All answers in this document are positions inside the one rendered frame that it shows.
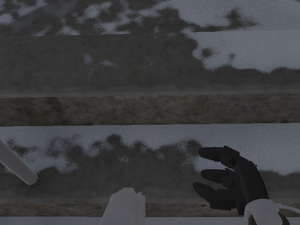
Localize stairs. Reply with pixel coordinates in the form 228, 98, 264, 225
0, 93, 300, 225

